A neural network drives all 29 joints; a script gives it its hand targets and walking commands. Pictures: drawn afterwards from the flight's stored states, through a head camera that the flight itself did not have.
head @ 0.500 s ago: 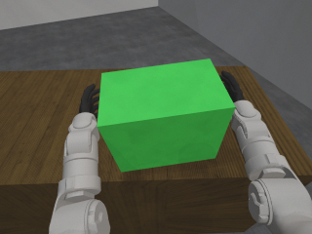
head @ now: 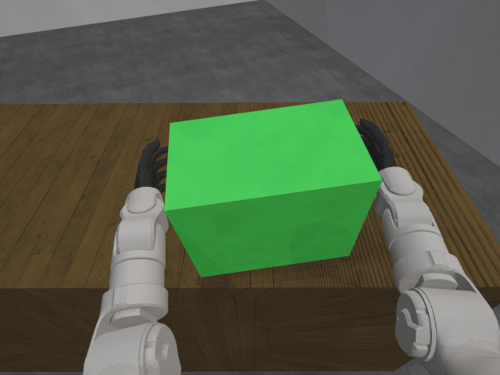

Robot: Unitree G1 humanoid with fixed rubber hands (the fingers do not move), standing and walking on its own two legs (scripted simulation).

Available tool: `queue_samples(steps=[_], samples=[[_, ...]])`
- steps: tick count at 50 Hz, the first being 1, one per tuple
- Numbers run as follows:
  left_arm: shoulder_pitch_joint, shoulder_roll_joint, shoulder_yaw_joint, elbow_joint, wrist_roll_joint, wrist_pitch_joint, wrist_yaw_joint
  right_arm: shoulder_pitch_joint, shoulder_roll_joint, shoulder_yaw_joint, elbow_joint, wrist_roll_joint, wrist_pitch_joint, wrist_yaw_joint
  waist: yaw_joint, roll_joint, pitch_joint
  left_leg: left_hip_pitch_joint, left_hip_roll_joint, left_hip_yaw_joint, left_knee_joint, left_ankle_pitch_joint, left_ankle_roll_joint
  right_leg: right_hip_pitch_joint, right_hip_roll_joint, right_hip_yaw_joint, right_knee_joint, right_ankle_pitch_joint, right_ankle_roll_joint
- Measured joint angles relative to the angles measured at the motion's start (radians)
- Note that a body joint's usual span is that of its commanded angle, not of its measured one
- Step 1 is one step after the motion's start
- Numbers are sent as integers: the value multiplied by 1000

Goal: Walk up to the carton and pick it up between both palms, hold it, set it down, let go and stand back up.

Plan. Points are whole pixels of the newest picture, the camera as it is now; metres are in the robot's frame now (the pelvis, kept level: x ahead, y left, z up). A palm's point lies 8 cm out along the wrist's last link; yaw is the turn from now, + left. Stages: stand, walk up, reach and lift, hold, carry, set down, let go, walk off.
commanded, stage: set down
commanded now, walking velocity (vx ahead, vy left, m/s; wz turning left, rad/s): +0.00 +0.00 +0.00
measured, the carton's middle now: (266, 194) +0.41 -0.01 +0.07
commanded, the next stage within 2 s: none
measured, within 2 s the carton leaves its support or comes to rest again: rests again in 1.66 s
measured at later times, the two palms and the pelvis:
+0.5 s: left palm (151, 196) +0.38 +0.18 +0.10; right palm (379, 171) +0.42 -0.19 +0.12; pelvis +0.00 +0.00 +0.00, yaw +0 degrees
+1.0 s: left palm (154, 196) +0.39 +0.18 +0.10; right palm (379, 175) +0.42 -0.19 +0.11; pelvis +0.01 +0.00 +0.00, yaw +0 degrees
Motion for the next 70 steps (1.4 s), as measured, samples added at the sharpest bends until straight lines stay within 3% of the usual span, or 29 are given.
queue_samples(steps=[22,58,70], samples=[[20,-8,19,49,0,-82,-4,12,31,-66,1,-77,-17,18,0,-1,3,0,0,0,0,0,1,0,0,-1,0,-1,0],[30,-62,89,54,38,-151,-19,43,43,-114,1,-124,-11,42,0,-1,3,0,0,0,0,-13,3,0,0,-2,0,-14,0],[41,-67,94,59,44,-190,-30,72,51,-115,1,-126,-50,38,0,-2,3,0,0,0,0,-17,4,0,0,-2,0,-17,0]])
